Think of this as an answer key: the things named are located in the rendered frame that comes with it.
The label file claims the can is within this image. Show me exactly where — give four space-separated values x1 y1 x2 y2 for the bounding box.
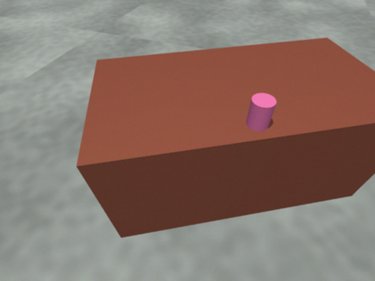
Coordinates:
246 93 277 131

